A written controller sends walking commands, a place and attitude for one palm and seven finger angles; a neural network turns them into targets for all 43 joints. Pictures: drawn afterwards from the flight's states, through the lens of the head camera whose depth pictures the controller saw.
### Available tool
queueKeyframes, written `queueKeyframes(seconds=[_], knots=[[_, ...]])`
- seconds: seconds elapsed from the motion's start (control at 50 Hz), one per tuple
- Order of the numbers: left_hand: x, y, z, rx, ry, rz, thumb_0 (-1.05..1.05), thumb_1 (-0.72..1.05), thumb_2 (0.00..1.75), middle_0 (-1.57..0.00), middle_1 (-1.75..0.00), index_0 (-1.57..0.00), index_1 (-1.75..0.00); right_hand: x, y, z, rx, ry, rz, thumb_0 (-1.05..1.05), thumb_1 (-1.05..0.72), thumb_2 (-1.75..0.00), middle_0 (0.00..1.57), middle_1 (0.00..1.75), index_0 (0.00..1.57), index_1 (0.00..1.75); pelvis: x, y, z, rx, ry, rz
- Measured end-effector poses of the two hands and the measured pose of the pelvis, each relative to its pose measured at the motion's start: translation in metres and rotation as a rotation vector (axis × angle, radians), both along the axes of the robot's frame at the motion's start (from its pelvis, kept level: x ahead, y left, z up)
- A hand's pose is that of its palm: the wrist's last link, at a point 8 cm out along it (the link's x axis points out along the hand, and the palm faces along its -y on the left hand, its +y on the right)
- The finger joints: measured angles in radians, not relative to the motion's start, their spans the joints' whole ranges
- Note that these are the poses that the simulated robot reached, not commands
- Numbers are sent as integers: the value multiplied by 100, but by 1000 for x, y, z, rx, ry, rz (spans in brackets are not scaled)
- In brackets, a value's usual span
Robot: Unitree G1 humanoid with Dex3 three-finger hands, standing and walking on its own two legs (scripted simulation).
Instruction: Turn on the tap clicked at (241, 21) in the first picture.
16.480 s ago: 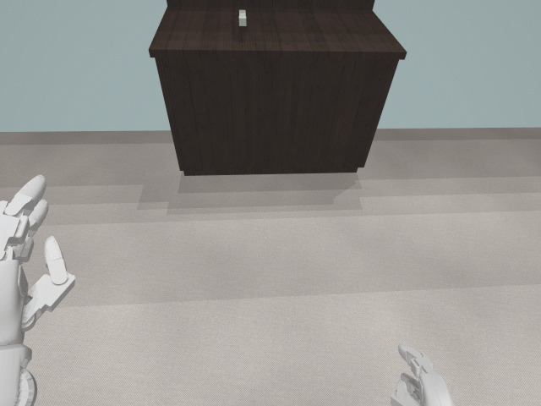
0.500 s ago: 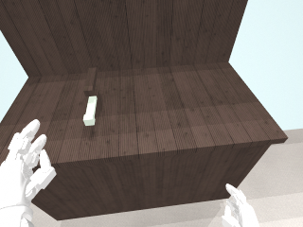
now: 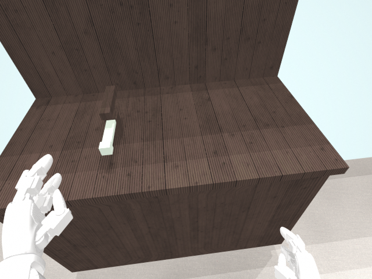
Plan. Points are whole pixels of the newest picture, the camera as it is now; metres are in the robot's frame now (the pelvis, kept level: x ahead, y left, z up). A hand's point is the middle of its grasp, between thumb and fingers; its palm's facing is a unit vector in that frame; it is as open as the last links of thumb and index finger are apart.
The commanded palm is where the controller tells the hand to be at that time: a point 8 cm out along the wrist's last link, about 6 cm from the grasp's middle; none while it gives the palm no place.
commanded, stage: turn the palm inward beside the body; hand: left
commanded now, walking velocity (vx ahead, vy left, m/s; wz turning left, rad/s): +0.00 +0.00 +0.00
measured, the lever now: (106, 148) +0.41 +0.27 +0.05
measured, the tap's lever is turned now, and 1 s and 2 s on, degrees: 0 0 0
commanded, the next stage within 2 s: reach beside the lever's end, fingers flat in 0.22 s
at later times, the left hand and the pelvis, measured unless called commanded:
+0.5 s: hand (71, 210) +0.19 +0.23 +0.13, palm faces +0.44 -0.89 -0.13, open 7.4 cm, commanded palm +0.15 +0.27 +0.14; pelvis +0.00 -0.01 +0.00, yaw +1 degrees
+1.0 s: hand (80, 191) +0.24 +0.24 +0.10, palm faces +0.44 -0.89 -0.10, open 7.5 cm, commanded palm +0.20 +0.29 +0.11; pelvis +0.00 +0.01 +0.00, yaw +0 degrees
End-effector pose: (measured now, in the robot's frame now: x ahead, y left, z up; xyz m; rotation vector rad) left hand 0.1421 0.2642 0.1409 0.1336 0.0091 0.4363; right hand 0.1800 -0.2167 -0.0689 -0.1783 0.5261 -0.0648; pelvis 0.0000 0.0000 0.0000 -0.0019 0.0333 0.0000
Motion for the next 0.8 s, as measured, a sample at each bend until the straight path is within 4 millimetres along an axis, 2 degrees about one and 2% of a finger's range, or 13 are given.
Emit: queueKeyframes(seconds=[0.28,0.42,0.8], knots=[[0,-9,0,10,6,10,2,90,90,-20,-30,-20,-30,7,-11,-2,-1,1,4,2,-90,-90,20,30,20,30,2,-8,-1,0,10,5],[2,-5,-1,6,1,16,2,90,90,-20,-30,-20,-30,8,-11,-3,-1,9,6,2,-90,-90,20,30,20,30,4,-8,-1,-2,16,8],[33,9,-21,-20,-2,7,2,90,90,-20,-30,-20,-30,-1,-4,-7,-24,55,-11,2,-90,-90,21,30,21,30,4,2,-1,0,32,1]])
